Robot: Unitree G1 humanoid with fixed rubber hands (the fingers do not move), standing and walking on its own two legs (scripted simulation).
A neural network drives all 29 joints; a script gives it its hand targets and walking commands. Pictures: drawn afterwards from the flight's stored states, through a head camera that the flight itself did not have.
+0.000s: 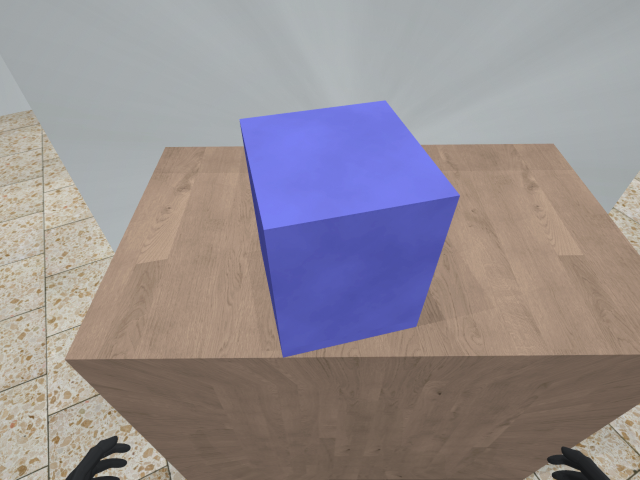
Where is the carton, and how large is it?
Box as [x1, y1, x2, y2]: [239, 100, 459, 357]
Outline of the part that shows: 385,100 239,119 261,251 283,357 408,328 416,325 459,195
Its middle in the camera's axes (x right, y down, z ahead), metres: +0.02 -0.02 +0.54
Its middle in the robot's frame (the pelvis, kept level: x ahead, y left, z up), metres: +0.44 -0.01 +0.10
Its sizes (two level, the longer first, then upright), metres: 0.210 0.200 0.250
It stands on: a pedestal, 0.72 m high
